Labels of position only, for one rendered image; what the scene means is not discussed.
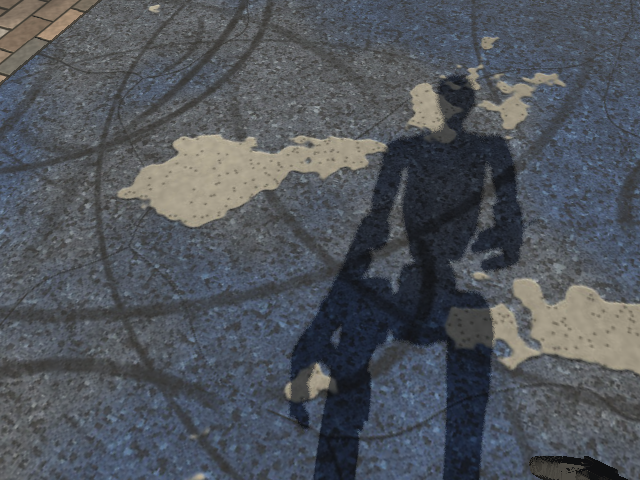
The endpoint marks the robot right hand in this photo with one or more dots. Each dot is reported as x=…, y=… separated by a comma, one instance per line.
x=570, y=468

